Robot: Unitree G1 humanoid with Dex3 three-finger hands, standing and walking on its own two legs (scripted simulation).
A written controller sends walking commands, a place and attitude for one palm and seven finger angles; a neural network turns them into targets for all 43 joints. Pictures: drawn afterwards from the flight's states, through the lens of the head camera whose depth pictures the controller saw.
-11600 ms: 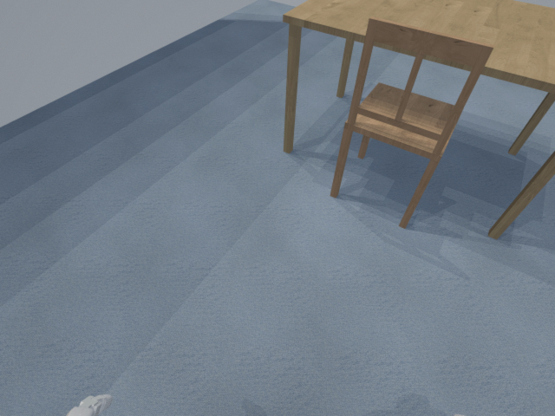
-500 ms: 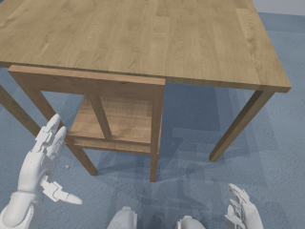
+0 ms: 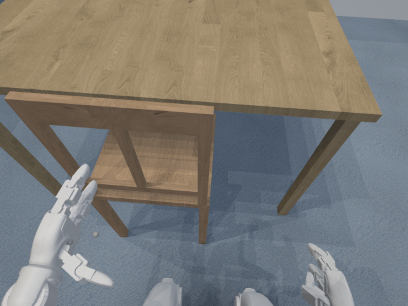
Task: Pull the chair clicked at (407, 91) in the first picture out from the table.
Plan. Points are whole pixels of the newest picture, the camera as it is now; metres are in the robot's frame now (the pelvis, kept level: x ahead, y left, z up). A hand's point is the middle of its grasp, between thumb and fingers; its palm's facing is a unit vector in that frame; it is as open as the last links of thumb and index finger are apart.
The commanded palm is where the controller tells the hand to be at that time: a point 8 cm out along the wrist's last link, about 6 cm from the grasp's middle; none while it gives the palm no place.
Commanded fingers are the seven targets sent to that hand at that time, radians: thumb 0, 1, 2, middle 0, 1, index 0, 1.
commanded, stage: aim the fingers beside a spindle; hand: left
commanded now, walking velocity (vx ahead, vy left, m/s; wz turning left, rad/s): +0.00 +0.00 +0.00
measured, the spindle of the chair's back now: (132, 160) +0.44 +0.20 -0.04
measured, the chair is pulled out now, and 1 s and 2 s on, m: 0.00 0.00 0.00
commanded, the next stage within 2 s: none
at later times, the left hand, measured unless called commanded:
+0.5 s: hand (100, 231) +0.24 +0.20 +0.03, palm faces -0.04 -1.00 -0.06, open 16.9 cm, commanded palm +0.23 +0.25 +0.03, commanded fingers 0.00 -0.50 0.30 -0.06 -0.08 -0.06 -0.08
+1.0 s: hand (111, 223) +0.27 +0.19 +0.01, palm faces -0.07 -1.00 -0.04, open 16.9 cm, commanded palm +0.25 +0.25 +0.02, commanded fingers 0.00 -0.50 0.30 -0.06 -0.08 -0.06 -0.08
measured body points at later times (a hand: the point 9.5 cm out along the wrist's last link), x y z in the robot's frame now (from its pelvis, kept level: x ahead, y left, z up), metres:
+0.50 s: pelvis +0.00 +0.00 -0.01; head +0.07 +0.00 +0.43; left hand +0.24 +0.25 +0.04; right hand +0.17 -0.25 -0.09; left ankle +0.03 +0.12 -0.66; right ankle +0.00 -0.12 -0.66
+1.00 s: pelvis -0.01 +0.00 -0.02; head +0.09 +0.01 +0.42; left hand +0.26 +0.24 +0.02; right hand +0.16 -0.25 -0.11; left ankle +0.03 +0.12 -0.66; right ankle +0.00 -0.12 -0.66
